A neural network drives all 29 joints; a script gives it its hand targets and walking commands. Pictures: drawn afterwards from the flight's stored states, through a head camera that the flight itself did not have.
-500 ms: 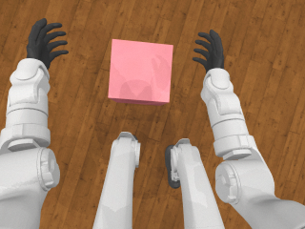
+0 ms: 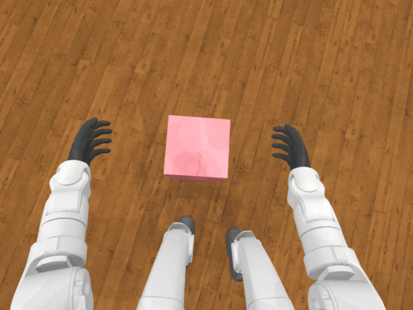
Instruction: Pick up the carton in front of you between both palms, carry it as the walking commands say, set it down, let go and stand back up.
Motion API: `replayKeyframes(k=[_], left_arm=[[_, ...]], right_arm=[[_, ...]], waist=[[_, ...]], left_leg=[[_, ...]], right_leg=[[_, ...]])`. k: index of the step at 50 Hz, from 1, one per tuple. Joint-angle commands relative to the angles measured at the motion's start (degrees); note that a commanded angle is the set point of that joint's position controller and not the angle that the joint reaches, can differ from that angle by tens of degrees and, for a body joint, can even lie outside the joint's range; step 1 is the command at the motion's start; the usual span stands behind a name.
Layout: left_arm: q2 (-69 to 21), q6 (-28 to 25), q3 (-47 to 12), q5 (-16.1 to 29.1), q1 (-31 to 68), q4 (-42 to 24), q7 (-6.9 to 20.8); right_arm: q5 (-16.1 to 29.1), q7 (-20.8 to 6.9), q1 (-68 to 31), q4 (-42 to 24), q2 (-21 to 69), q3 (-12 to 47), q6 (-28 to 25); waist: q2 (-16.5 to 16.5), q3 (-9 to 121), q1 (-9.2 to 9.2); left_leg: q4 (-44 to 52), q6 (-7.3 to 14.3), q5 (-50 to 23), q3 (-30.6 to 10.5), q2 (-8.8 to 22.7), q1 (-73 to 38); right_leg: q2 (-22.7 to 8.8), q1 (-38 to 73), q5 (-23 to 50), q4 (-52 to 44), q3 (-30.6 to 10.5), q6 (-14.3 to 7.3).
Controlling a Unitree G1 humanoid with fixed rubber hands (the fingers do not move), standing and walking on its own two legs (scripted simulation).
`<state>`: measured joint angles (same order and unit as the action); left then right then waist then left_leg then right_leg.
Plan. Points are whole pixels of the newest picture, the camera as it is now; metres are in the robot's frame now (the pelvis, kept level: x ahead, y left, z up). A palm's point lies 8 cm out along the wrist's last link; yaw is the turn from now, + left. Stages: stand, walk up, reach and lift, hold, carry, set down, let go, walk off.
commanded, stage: let go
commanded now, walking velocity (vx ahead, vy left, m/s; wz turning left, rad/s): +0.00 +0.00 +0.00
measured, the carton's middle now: (197, 152) +0.46 +0.05 -0.57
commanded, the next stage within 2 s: stand in 0.92 s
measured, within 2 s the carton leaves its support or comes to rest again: neither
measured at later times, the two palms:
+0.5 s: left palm (76, 236) +0.23 +0.21 +0.01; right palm (402, 237) +0.25 -0.26 +0.01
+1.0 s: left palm (79, 254) +0.21 +0.20 +0.01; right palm out of the picture +0.23 -0.27 +0.01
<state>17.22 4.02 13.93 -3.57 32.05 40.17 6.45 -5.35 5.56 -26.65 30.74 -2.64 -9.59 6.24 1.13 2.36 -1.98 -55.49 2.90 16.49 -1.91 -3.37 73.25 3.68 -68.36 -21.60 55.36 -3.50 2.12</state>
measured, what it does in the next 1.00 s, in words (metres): rises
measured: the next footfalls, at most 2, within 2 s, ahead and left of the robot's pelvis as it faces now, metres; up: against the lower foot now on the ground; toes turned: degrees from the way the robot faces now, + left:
none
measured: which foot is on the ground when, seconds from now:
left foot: down 0.00-1.00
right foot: down 0.00-1.00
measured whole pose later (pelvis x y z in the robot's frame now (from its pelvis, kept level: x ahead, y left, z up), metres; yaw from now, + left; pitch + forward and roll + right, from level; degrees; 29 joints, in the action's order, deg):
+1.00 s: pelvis +0.06 -0.04 +0.08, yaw +2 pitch -4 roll +1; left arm 13.1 6.3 2.3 -1.3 -12.8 26.6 2.7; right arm -1.2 -1.9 11.9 27.9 -12.2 -1.3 6.3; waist 1.1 -4.7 -0.3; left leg -25.9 -0.1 13.8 -2.8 -1.9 8.3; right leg 2.9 -4.4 -18.3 26.5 -3.0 -2.2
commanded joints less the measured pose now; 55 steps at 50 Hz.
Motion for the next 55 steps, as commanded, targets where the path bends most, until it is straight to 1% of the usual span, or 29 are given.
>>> replayKeyframes(k=[1, 5, 7, 12, 15, 19, 22, 27, 30, 32, 40, 46, 47, 48, 49, 50, 51, 52, 55], left_arm=[[4.97, -2.57, -1.67, 2.51, -3.82, -10.73, -1.16], [3.71, -3.75, -3.42, 3.40, -13.15, -10.64, -1.50], [3.09, -4.18, -4.22, 3.65, -18.04, -10.84, -1.71], [1.44, -5.50, -6.29, 4.61, -29.21, -12.77, -2.51], [1.12, -5.99, -7.21, 4.98, -34.91, -14.24, -3.04], [1.24, -5.77, -7.84, 4.80, -40.18, -16.94, -3.35], [0.80, -4.76, -8.87, 4.70, -42.70, -18.21, -3.37], [0.76, -1.68, -9.89, 4.13, -43.51, -19.29, -2.95], [1.36, 0.19, -9.42, 3.39, -42.89, -19.91, -2.69], [1.56, 1.23, -9.14, 2.97, -41.94, -20.34, -2.55], [1.20, 2.97, -8.98, 2.08, -43.48, -20.89, -2.24], [0.57, 2.82, -9.34, 2.48, -42.60, -21.53, -2.24], [8.38, 0.54, -7.83, 2.25, -42.49, -14.36, -5.56], [8.17, -0.50, -8.03, 1.78, -42.71, -13.83, -6.52], [7.98, -1.22, -8.22, 1.49, -42.39, -13.26, -6.87], [7.53, -1.82, -8.40, 1.25, -41.88, -13.55, -7.05], [6.99, -2.38, -8.63, 1.09, -41.78, -13.24, -7.12], [6.66, -2.88, -8.79, 1.05, -42.06, -12.34, -7.02], [6.89, -3.49, -8.92, 1.37, -42.19, -10.21, -7.06]], right_arm=[[1.21, -2.36, 3.94, -7.10, -5.79, 1.43, -2.99], [2.02, -4.00, 13.12, -5.37, -6.54, 2.18, -4.53], [2.21, -4.69, 17.55, -5.14, -7.46, 2.49, -5.09], [3.17, -6.14, 26.23, -6.74, -9.76, 3.75, -6.64], [4.07, -6.86, 30.21, -8.14, -10.86, 4.74, -7.31], [4.91, -7.57, 35.25, -9.68, -11.92, 5.88, -7.30], [5.32, -8.00, 37.72, -10.22, -12.96, 6.17, -6.51], [5.98, -8.70, 38.19, -10.79, -13.41, 6.79, -3.84], [5.98, -8.99, 36.92, -11.55, -13.43, 7.03, -2.23], [5.80, -9.03, 36.21, -11.78, -13.36, 7.00, -1.27], [5.02, -8.70, 38.21, -11.19, -13.63, 6.37, 0.64], [4.63, -8.95, 36.76, -11.85, -13.72, 5.68, 0.52], [3.31, -5.75, 34.98, -2.47, -20.59, 5.27, -1.51], [3.21, -4.69, 35.43, -1.66, -20.68, 5.03, -2.43], [3.01, -4.32, 35.23, -0.58, -21.11, 4.90, -3.16], [2.82, -4.08, 35.11, -0.33, -20.85, 5.01, -3.88], [2.78, -3.98, 34.81, 0.59, -20.61, 5.10, -4.59], [2.73, -4.05, 34.71, 1.88, -20.64, 5.14, -5.24], [3.04, -4.00, 33.63, 4.13, -20.87, 5.13, -6.11]], waist=[[-5.16, 38.94, -0.41], [-5.83, 32.34, 0.36], [-5.60, 29.49, 0.71], [-4.11, 22.85, 1.52], [-2.56, 18.85, 1.42], [-0.13, 13.00, 1.52], [0.84, 7.53, 1.96], [1.71, -1.99, 1.93], [1.93, -4.95, 1.51], [1.76, -5.32, 1.37], [0.91, -4.41, 2.04], [1.25, -4.95, 1.85], [3.78, -2.44, 0.94], [2.44, -2.64, 1.23], [1.06, -3.45, 1.52], [1.24, -2.98, 1.92], [0.40, -2.77, 1.99], [-1.30, -2.44, 1.97], [-2.02, -0.95, 1.72]], left_leg=[[8.66, -2.83, -23.56, -4.49, 3.40, -57.95], [12.00, -2.84, -24.97, -4.61, 3.99, -61.19], [13.95, -2.99, -25.72, -4.31, 3.96, -62.55], [19.17, -3.26, -27.89, -3.56, 3.28, -65.45], [22.25, -3.16, -28.23, -2.80, 2.69, -66.39], [26.98, -3.20, -25.09, -1.25, 1.85, -67.42], [29.84, -3.36, -21.60, -0.26, 1.39, -68.60], [32.23, -3.16, -14.85, 1.11, 0.68, -70.45], [32.07, -3.14, -12.67, 1.71, 0.29, -72.88], [31.54, -3.13, -12.04, 1.97, 0.11, -73.91], [30.96, -3.05, -14.29, 1.53, 0.14, -74.98], [31.21, -3.07, -14.63, 0.97, 0.48, -75.33], [28.50, -4.61, -13.27, -0.97, 4.70, -67.21], [29.42, -4.58, -8.45, -1.65, 4.54, -66.18], [29.73, -4.34, -5.20, -1.99, 4.75, -65.23], [29.23, -3.81, -4.25, -2.47, 5.21, -64.69], [29.15, -3.47, -3.90, -2.83, 5.47, -64.09], [29.50, -3.08, -4.33, -3.17, 5.72, -63.97], [28.53, -2.63, -10.52, -3.65, 6.75, -63.71]], right_leg=[[0.56, 8.19, 5.58, -9.93, 4.77, -0.44], [-0.24, 13.23, 6.73, -13.50, 3.91, -0.69], [-0.49, 17.34, 8.06, -15.57, 3.51, -0.87], [-0.99, 30.55, 13.32, -21.37, 2.54, -1.16], [-1.21, 38.84, 17.51, -24.62, 1.86, -1.17], [-2.06, 49.43, 23.21, -28.81, 0.75, -0.93], [-2.46, 53.89, 24.61, -31.52, 0.25, -0.73], [-3.76, 54.14, 19.57, -35.81, -0.09, -0.78], [-4.81, 52.94, 16.39, -37.47, -0.52, -1.02], [-5.20, 53.02, 15.76, -37.58, -0.77, -1.05], [-4.77, 56.89, 22.02, -35.60, -0.75, -0.56], [-4.41, 56.90, 21.31, -35.19, -0.31, -0.76], [-4.75, 54.76, 15.43, -33.76, -1.43, -0.18], [-4.80, 54.55, 9.79, -34.39, -2.14, -0.51], [-5.01, 53.95, 6.21, -34.78, -2.94, -0.83], [-5.54, 54.31, 5.57, -34.50, -3.91, -1.50], [-5.76, 53.65, 4.84, -34.14, -4.38, -1.96], [-5.80, 53.89, 5.68, -33.86, -4.35, -2.10], [-6.12, 55.42, 12.05, -32.25, -4.43, -2.19]])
